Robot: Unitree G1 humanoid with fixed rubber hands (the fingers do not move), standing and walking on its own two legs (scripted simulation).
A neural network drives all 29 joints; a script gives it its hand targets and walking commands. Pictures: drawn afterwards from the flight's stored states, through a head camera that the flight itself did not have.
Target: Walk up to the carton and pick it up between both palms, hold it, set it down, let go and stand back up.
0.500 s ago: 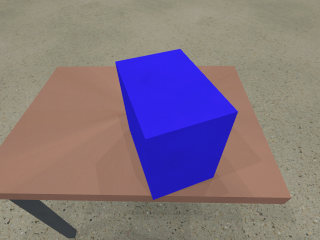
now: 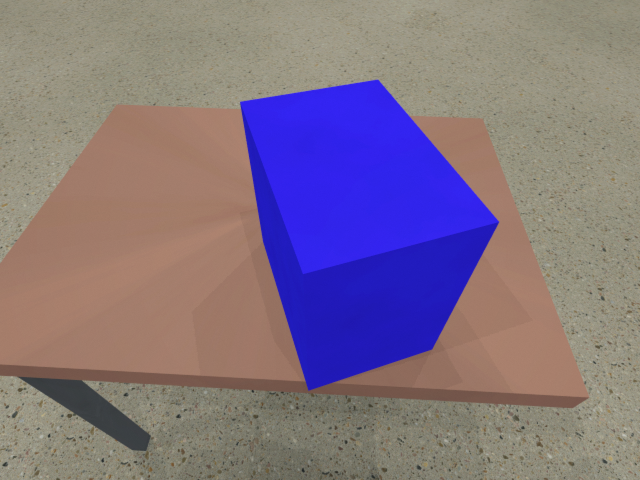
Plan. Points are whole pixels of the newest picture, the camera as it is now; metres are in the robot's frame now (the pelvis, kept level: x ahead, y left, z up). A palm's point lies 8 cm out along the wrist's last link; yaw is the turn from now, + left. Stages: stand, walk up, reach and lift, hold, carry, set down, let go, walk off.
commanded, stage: walk up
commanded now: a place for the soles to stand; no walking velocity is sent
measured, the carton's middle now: (343, 234) +0.43 -0.02 +0.06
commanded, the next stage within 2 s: reach and lift in 1.04 s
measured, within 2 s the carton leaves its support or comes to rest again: neither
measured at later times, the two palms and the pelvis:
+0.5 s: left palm out of the picture +0.02 +0.27 -0.13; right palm out of the picture +0.05 -0.25 -0.12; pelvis -0.02 +0.00 +0.00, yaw +4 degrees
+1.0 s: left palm out of the picture +0.04 +0.27 -0.12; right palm out of the picture +0.11 -0.25 -0.11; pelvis -0.01 +0.00 -0.01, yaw +6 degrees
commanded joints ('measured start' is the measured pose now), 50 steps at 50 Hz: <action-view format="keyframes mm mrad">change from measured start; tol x4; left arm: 1 17 157 42 -66 0 -12 3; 26 29 178 56 -93 7 -15 1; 34 107 174 60 -93 10 -17 1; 50 53 177 52 -135 5 0 -5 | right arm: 1 50 -158 -42 -80 1 -17 -5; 16 27 -157 -58 -98 -4 -24 4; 26 81 -137 -65 -111 -7 -28 4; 30 57 -186 -80 -120 -7 -27 -1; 41 44 -139 -59 -138 -5 -14 -2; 50 15 -176 -72 -162 -1 -17 -2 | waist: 1 -2 26 -81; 7 -5 0 19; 14 9 40 -82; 26 -8 -31 -54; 31 24 77 -61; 41 0 1 -126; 45 0 -29 -53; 50 5 -13 -61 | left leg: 1 -35 78 -96 -60 159 39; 6 -107 52 -110 -87 -81 39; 9 -92 58 -132 -80 20 43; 18 -159 35 -160 -86 -117 50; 25 -106 9 -118 5 36 38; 32 -211 81 -291 -133 4 79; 38 -120 41 -210 -33 201 56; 43 -92 1 -144 49 99 39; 45 -77 2 -130 65 126 32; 50 -132 42 -232 -22 110 64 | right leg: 1 61 -144 143 -101 68 -28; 6 -9 -161 176 -173 -203 -27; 13 56 -137 143 -110 -118 -17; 18 46 -168 169 -150 -228 -29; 22 15 -195 162 -178 -228 -41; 28 13 -151 100 -83 -131 -24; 31 100 -112 99 -25 -72 -8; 38 118 -155 113 -52 73 -17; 44 14 -233 127 -132 -35 -70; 50 44 -164 83 -46 -61 -33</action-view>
